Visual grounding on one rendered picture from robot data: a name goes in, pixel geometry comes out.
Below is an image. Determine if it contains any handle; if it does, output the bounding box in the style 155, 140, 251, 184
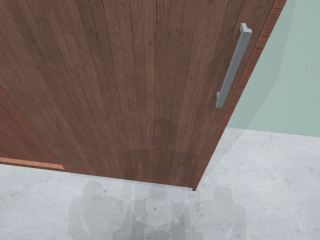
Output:
215, 23, 253, 108

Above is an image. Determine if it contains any wardrobe door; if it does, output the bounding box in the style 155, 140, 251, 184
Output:
0, 0, 276, 188
0, 86, 61, 165

